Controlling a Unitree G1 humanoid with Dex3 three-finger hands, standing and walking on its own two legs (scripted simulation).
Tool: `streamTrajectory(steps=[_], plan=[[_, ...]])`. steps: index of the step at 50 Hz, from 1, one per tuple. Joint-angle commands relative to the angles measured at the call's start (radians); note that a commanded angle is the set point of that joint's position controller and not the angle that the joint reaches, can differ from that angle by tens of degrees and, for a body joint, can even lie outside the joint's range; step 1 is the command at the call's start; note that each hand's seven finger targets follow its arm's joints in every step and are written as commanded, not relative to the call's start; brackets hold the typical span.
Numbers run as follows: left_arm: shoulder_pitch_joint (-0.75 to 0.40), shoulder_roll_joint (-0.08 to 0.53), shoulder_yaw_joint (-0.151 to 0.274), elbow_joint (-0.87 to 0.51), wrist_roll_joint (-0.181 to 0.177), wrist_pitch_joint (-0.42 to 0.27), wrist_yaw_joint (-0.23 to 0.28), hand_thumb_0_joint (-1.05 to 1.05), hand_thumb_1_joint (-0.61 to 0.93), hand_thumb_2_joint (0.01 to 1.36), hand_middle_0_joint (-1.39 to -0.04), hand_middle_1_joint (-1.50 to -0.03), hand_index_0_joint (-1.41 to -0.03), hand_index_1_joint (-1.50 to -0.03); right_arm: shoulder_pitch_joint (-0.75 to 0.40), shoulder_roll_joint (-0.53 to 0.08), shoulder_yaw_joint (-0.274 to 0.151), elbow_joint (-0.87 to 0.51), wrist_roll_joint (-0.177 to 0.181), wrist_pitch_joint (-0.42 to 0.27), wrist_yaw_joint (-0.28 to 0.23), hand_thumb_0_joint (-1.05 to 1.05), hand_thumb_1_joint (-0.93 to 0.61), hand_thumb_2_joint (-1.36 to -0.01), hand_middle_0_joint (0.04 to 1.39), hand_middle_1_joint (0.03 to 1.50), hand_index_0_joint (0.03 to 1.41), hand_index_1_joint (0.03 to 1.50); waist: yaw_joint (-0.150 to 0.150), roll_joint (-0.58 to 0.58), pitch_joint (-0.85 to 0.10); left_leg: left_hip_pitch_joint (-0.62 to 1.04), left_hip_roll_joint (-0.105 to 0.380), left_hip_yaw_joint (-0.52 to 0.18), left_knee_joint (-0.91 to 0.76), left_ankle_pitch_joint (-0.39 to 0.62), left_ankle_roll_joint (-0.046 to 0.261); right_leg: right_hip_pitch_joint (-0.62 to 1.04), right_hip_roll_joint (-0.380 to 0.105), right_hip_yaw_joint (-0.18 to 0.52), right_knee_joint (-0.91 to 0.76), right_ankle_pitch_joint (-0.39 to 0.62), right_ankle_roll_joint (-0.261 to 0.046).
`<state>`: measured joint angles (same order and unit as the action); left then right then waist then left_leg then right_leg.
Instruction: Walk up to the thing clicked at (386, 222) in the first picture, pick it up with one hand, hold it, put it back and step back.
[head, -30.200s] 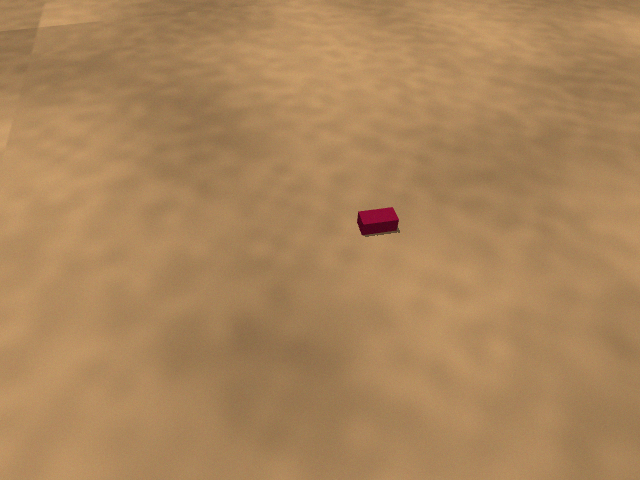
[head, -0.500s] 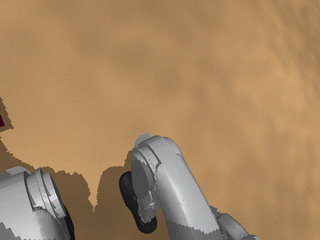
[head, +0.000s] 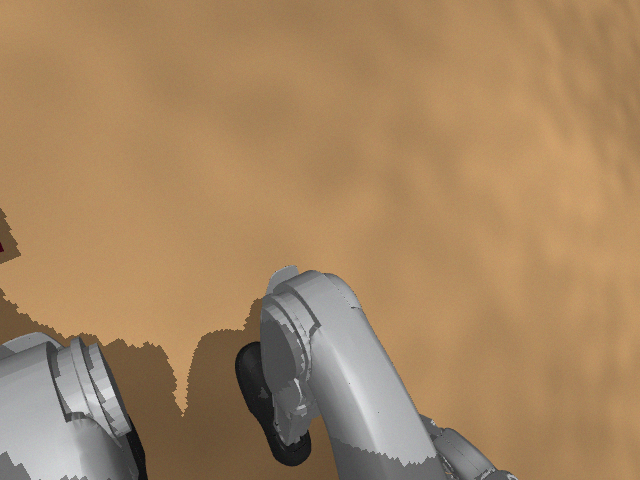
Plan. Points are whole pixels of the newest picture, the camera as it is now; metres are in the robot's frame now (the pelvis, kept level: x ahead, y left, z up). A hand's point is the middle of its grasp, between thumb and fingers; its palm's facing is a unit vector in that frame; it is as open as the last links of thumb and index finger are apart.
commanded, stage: open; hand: left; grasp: from above
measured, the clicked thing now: out of the picture +0.43 +0.34 -0.27
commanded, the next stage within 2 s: withdraw in 0.38 s
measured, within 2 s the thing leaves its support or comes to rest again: rests again in 0.82 s
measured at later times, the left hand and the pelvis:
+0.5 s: hand out of the picture +0.43 +0.34 -0.24, palm faces -0.44 -0.18 -0.88, open 13.7 cm; pelvis +0.00 +0.00 +0.00, yaw +0 degrees
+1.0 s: hand out of the picture +0.44 +0.37 -0.09, palm faces -0.34 -0.09 -0.93, open 14.1 cm; pelvis +0.00 +0.00 +0.04, yaw +4 degrees
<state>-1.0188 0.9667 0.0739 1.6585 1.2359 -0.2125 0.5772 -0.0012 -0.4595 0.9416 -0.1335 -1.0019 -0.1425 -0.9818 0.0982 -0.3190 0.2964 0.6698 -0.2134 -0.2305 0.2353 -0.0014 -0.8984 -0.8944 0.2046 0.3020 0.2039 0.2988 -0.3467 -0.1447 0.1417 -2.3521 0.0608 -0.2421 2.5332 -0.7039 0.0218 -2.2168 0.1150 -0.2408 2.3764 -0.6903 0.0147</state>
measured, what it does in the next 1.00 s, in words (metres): stands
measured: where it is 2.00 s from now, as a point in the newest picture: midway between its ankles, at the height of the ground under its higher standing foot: (211, 458)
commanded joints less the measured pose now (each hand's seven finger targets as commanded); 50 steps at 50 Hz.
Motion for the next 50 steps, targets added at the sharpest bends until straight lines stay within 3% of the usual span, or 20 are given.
streamTrajectory(steps=[1,8,9,12,14,15,17,18,19,20,21,22,25,27,29,35,37,41,44,50], plan=[[-0.265,0.216,0.004,-0.108,-0.021,0.008,0.038,0.0,-0.5,0.983,-0.066,-1.032,-0.077,-1.019,0.182,-0.313,-0.095,0.008,0.006,0.002,-0.009,0.0,-0.889,-0.897,0.201,0.301,0.201,0.301,-0.028,0.536,-0.652,0.503,0.023,0.062,-0.243,0.236,-0.009,0.336,0.038,-0.039,-0.207,0.311,-0.039],[-0.275,0.217,-0.001,-0.112,-0.019,-0.004,0.025,0.0,-0.475,0.994,-0.069,-1.053,-0.083,-1.036,0.174,-0.32,-0.09,0.002,0.005,0.015,-0.015,0.0,-0.885,-0.896,0.201,0.301,0.201,0.301,-0.032,0.551,-0.66,0.522,0.023,0.049,-0.259,0.236,-0.015,0.324,0.035,-0.053,-0.195,0.303,-0.042],[-0.253,0.249,0.027,-0.083,-0.014,-0.004,0.029,0.0,-0.471,0.986,-0.068,-1.057,-0.084,-1.038,0.177,-0.325,-0.094,0.005,0.004,0.018,-0.018,0.0,-0.885,-0.896,0.201,0.301,0.201,0.301,-0.03,0.54,-0.649,0.502,0.023,0.051,-0.258,0.222,-0.012,0.331,0.038,-0.049,-0.201,0.292,-0.043],[-0.271,0.234,0.018,-0.088,-0.008,-0.012,0.025,0.0,-0.477,0.976,-0.066,-1.045,-0.081,-1.028,0.172,-0.321,-0.091,-0.005,0.002,0.023,-0.021,0.0,-0.884,-0.895,0.201,0.301,0.201,0.301,-0.034,0.522,-0.627,0.484,0.021,0.051,-0.262,0.191,-0.01,0.318,0.037,-0.048,-0.207,0.266,-0.043],[-0.273,0.178,-0.028,-0.071,-0.011,-0.013,0.011,0.0,-0.475,0.963,-0.064,-1.046,-0.081,-1.027,0.165,-0.312,-0.085,-0.015,0.002,0.018,-0.018,0.0,-0.884,-0.895,0.201,0.301,0.201,0.301,-0.05,0.511,-0.593,0.471,0.021,0.055,-0.254,0.173,-0.006,0.31,0.041,-0.041,-0.215,0.257,-0.042],[-0.26,0.232,0.009,-0.082,-0.013,-0.016,0.017,0.0,-0.473,0.963,-0.064,-1.052,-0.082,-1.032,0.171,-0.321,-0.088,-0.01,0.0,0.022,-0.023,0.0,-0.883,-0.895,0.201,0.301,0.201,0.301,-0.036,0.497,-0.622,0.468,0.021,0.061,-0.249,0.181,-0.002,0.345,0.043,-0.039,-0.228,0.266,-0.037],[-0.277,0.214,-0.015,-0.098,-0.012,-0.019,0.011,0.0,-0.459,0.962,-0.067,-1.056,-0.088,-1.033,0.181,-0.311,-0.081,-0.015,0.0,0.02,-0.022,0.0,-0.883,-0.895,0.201,0.301,0.201,0.301,-0.034,0.515,-0.634,0.476,0.019,0.069,-0.241,0.204,-0.003,0.36,0.042,-0.03,-0.222,0.283,-0.038],[-0.275,0.239,0.007,-0.091,-0.014,-0.019,0.013,0.0,-0.455,0.998,-0.074,-1.074,-0.091,-1.055,0.18,-0.321,-0.084,-0.012,0.0,0.018,-0.023,0.0,-0.885,-0.896,0.201,0.301,0.201,0.301,-0.038,0.509,-0.633,0.484,0.019,0.063,-0.249,0.201,-0.005,0.341,0.037,-0.042,-0.22,0.278,-0.037],[-0.255,0.216,-0.011,-0.077,-0.006,-0.018,0.01,0.0,-0.453,1.004,-0.076,-1.075,-0.092,-1.056,0.173,-0.315,-0.083,-0.017,-0.001,0.017,-0.023,0.0,-0.883,-0.895,0.201,0.301,0.201,0.301,-0.035,0.508,-0.618,0.482,0.021,0.064,-0.244,0.2,-0.005,0.337,0.041,-0.038,-0.218,0.277,-0.038],[-0.272,0.246,0.019,-0.11,-0.022,-0.028,0.018,0.0,-0.446,0.983,-0.072,-1.072,-0.093,-1.049,0.175,-0.324,-0.083,-0.011,-0.002,0.019,-0.026,0.0,-0.882,-0.894,0.201,0.301,0.201,0.301,-0.03,0.508,-0.651,0.496,0.022,0.056,-0.252,0.206,-0.008,0.35,0.04,-0.049,-0.222,0.28,-0.035],[-0.268,0.223,-0.006,-0.094,-0.007,-0.026,0.014,0.0,-0.452,0.996,-0.074,-1.072,-0.091,-1.052,0.174,-0.325,-0.083,-0.015,0.002,0.015,-0.026,0.0,-0.884,-0.895,0.201,0.301,0.201,0.301,-0.036,0.531,-0.625,0.51,0.021,0.051,-0.257,0.205,-0.013,0.316,0.032,-0.05,-0.202,0.277,-0.04],[-0.269,0.259,0.026,-0.09,-0.015,-0.032,0.021,0.0,-0.443,0.974,-0.07,-1.075,-0.092,-1.049,0.176,-0.329,-0.084,-0.006,-0.001,0.018,-0.027,0.0,-0.882,-0.894,0.201,0.301,0.201,0.301,-0.034,0.532,-0.635,0.503,0.025,0.043,-0.264,0.196,-0.014,0.323,0.037,-0.055,-0.204,0.267,-0.04],[-0.263,0.255,0.026,-0.074,0.003,-0.032,0.021,0.0,-0.469,0.95,-0.066,-1.018,-0.09,-0.991,0.178,-0.322,-0.077,-0.015,-0.002,0.018,-0.025,0.0,-0.89,-0.894,0.201,0.3,0.201,0.3,-0.043,0.508,-0.589,0.469,0.021,0.048,-0.259,0.169,-0.01,0.301,0.033,-0.054,-0.203,0.246,-0.04],[-0.283,0.23,0.002,-0.115,0.002,-0.036,0.028,0.0,-0.481,0.959,-0.067,-1.015,-0.086,-0.993,0.161,-0.317,-0.08,-0.027,-0.006,0.012,-0.026,0.0,-0.891,-0.895,0.201,0.3,0.201,0.3,-0.033,0.54,-0.629,0.509,0.023,0.055,-0.251,0.187,-0.012,0.315,0.038,-0.047,-0.206,0.264,-0.041],[-0.284,0.3,0.057,-0.193,0.01,-0.032,0.047,0.0,-0.473,0.95,-0.066,-1.006,-0.087,-0.982,0.185,-0.328,-0.086,-0.018,-0.007,0.009,-0.023,0.0,-0.89,-0.894,0.201,0.3,0.201,0.3,-0.012,0.586,-0.685,0.542,0.022,0.063,-0.249,0.234,-0.016,0.351,0.035,-0.044,-0.203,0.303,-0.039],[-0.258,0.3,0.112,-0.414,-0.013,0.013,0.046,0.0,-0.488,0.956,-0.073,-0.985,-0.085,-0.97,0.192,-0.306,-0.142,-0.003,0.009,0.011,-0.007,0.0,-0.895,-0.898,0.201,0.3,0.201,0.3,0.057,0.725,-0.85,0.632,0.021,0.08,-0.277,0.288,-0.029,0.341,0.029,-0.031,-0.194,0.34,-0.049],[-0.232,0.272,0.116,-0.499,-0.028,0.044,0.028,0.0,-0.497,0.962,-0.071,-0.982,-0.08,-0.97,0.196,-0.288,-0.172,-0.003,0.021,0.023,-0.001,0.0,-0.895,-0.899,0.201,0.3,0.201,0.3,0.084,0.77,-0.917,0.668,0.017,0.093,-0.289,0.318,-0.03,0.345,0.024,-0.014,-0.198,0.353,-0.053],[-0.194,0.158,0.069,-0.569,-0.076,0.117,-0.037,0.0,-0.501,0.968,-0.069,-0.972,-0.074,-0.965,0.205,-0.263,-0.227,0.01,0.062,0.057,-0.001,0.0,-0.894,-0.899,0.201,0.3,0.201,0.3,0.116,0.703,-0.921,0.624,0.006,0.109,-0.353,0.238,-0.02,0.29,0.019,0.015,-0.251,0.288,-0.057],[-0.146,0.032,-0.018,-0.494,-0.111,0.172,-0.134,0.0,-0.509,0.981,-0.07,-0.97,-0.069,-0.969,0.23,-0.252,-0.257,0.024,0.089,0.089,-0.009,0.0,-0.895,-0.9,0.2,0.3,0.2,0.3,0.094,0.56,-0.812,0.562,0.0,0.111,-0.395,0.173,-0.004,0.281,0.019,0.034,-0.316,0.229,-0.055],[-0.17,-0.129,-0.15,-0.511,-0.212,0.195,-0.348,0.0,-0.498,0.988,-0.072,-0.989,-0.074,-0.987,0.268,-0.23,-0.28,0.005,0.127,0.148,-0.04,0.0,-0.892,-0.898,0.2,0.3,0.2,0.3,0.067,0.334,-0.759,0.488,-0.017,0.121,-0.447,0.148,0.018,0.394,0.017,0.073,-0.396,0.195,-0.052]])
